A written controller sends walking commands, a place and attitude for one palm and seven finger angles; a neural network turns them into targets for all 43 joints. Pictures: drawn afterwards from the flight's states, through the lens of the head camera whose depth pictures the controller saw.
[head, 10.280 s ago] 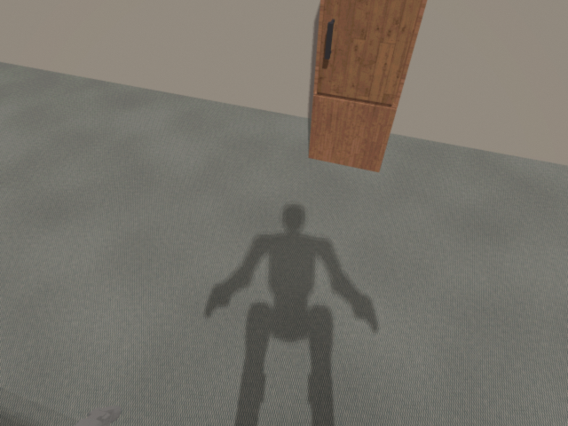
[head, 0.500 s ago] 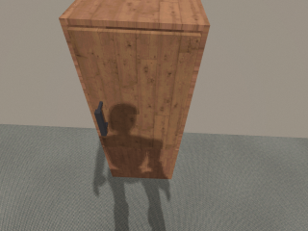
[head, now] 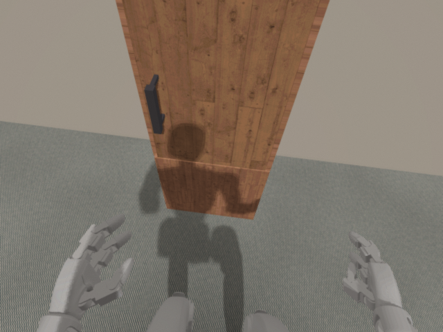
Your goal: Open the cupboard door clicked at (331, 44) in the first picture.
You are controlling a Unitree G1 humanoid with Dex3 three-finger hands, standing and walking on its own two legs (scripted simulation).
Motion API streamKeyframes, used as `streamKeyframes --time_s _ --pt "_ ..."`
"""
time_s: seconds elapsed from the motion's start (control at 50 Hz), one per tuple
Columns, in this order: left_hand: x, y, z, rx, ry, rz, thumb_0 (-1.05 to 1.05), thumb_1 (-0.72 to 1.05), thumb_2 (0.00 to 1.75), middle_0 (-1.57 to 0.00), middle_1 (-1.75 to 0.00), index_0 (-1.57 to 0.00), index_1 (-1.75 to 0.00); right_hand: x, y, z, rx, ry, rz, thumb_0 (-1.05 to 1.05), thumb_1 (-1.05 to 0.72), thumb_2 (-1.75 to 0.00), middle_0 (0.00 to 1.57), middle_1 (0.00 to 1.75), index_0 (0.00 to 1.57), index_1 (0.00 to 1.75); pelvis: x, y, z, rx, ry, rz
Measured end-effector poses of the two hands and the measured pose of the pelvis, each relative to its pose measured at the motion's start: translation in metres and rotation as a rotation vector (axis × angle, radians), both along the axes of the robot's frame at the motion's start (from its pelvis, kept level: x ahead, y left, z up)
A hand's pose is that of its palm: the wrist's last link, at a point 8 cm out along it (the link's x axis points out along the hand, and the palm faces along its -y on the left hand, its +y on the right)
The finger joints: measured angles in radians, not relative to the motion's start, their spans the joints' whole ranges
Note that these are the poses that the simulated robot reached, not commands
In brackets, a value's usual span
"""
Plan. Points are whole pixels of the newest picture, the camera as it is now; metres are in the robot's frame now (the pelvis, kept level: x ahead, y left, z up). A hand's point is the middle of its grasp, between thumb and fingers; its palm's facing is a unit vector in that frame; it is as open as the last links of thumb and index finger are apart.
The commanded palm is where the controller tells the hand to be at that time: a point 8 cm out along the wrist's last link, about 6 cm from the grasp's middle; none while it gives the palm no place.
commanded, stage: raise the hand with hooked fingers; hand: left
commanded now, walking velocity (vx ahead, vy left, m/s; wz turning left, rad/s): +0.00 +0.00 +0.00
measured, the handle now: (156, 105) +0.61 +0.22 +0.01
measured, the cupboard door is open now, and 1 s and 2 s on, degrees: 0 0 0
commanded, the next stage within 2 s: move the hooked fingers beside the handle in 1.66 s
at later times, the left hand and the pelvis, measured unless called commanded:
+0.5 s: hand (86, 234) +0.26 +0.25 +0.03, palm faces +0.02 -1.00 -0.07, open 11.7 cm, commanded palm +0.24 +0.30 +0.03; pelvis +0.00 +0.03 -0.01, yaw -1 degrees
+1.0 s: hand (65, 225) +0.27 +0.30 +0.01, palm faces -0.03 -1.00 -0.04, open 13.9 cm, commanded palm +0.26 +0.35 +0.03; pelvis +0.00 +0.05 -0.01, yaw -1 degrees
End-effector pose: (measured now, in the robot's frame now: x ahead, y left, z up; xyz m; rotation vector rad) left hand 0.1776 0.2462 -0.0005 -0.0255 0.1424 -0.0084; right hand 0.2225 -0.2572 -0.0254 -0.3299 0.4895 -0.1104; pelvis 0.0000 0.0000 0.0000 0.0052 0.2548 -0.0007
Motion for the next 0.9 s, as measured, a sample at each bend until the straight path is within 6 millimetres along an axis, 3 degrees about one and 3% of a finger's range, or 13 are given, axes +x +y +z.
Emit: streamKeyframes --time_s 0.04,0.1,0.18,0.24,0.34,0.44,0.5,0.62,0.8,0.9 --pt "-0.013 0.009 -0.003 0.019 -0.015 0.059 0.01 0.54 0.75 -0.23 -0.53 -0.22 -0.53 0.002 0.007 -0.010 -0.004 -0.002 0.015 0.01 -0.91 -0.90 0.20 0.30 0.20 0.30 -0.004 -0.001 -0.010 -0.014 0.005 0.009" --pt "-0.013 0.017 0.015 0.067 -0.143 0.088 0.01 0.46 0.72 -0.23 -0.58 -0.23 -0.58 -0.003 0.022 -0.030 0.010 0.027 0.036 0.01 -0.91 -0.90 0.20 0.30 0.20 0.30 -0.010 -0.003 -0.019 -0.036 0.009 0.022" --pt "0.014 0.013 0.039 0.104 -0.259 -0.028 0.01 0.37 0.68 -0.23 -0.64 -0.23 -0.64 -0.025 0.044 -0.056 0.061 0.102 0.041 0.01 -0.91 -0.90 0.20 0.30 0.21 0.30 -0.015 -0.001 -0.024 -0.058 0.015 0.030" --pt "0.041 0.010 0.033 0.090 -0.173 -0.129 0.01 0.30 0.65 -0.24 -0.68 -0.24 -0.68 -0.049 0.053 -0.069 0.106 0.174 0.003 0.01 -0.91 -0.90 0.21 0.30 0.21 0.30 -0.017 0.002 -0.021 -0.062 0.024 0.026" --pt "0.062 0.024 0.017 0.016 0.027 -0.090 0.01 0.19 0.60 -0.25 -0.76 -0.25 -0.76 -0.087 0.051 -0.071 0.132 0.277 -0.099 0.01 -0.90 -0.90 0.21 0.30 0.21 0.30 -0.011 0.010 -0.008 -0.054 0.038 0.002" --pt "0.058 0.049 0.033 0.063 -0.052 0.036 0.00 0.07 0.55 -0.26 -0.83 -0.25 -0.83 -0.105 0.037 -0.066 0.083 0.332 -0.147 0.01 -0.90 -0.90 0.21 0.30 0.21 0.30 -0.002 0.020 -0.003 -0.051 0.053 -0.009" --pt "0.057 0.059 0.035 0.101 -0.107 0.028 0.00 0.00 0.52 -0.26 -0.88 -0.26 -0.88 -0.104 0.030 -0.066 0.042 0.347 -0.141 0.01 -0.90 -0.90 0.21 0.30 0.21 0.30 0.001 0.026 -0.006 -0.057 0.064 -0.003" --pt "0.063 0.066 0.012 0.059 -0.056 -0.055 0.00 -0.14 0.46 -0.27 -0.97 -0.27 -0.97 -0.081 0.028 -0.061 -0.008 0.303 -0.133 0.01 -0.91 -0.90 0.21 0.30 0.21 0.30 0.002 0.036 -0.012 -0.067 0.081 0.001" --pt "0.071 0.090 0.030 0.078 -0.125 -0.006 -0.01 -0.35 0.37 -0.29 -1.10 -0.29 -1.10 -0.043 0.057 -0.042 0.007 0.209 -0.052 0.01 -0.91 -0.90 0.21 0.30 0.21 0.30 0.005 0.044 -0.007 -0.080 0.079 0.008" --pt "0.074 0.103 0.024 0.077 -0.072 -0.012 -0.01 -0.44 0.33 -0.29 -1.16 -0.29 -1.16 -0.036 0.070 -0.044 0.028 0.209 -0.016 0.01 -0.90 -0.90 0.21 0.30 0.21 0.30 0.005 0.046 -0.008 -0.084 0.082 0.013"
